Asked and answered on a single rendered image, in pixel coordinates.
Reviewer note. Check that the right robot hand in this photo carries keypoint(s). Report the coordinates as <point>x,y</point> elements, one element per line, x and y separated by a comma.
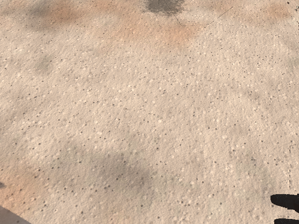
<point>289,201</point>

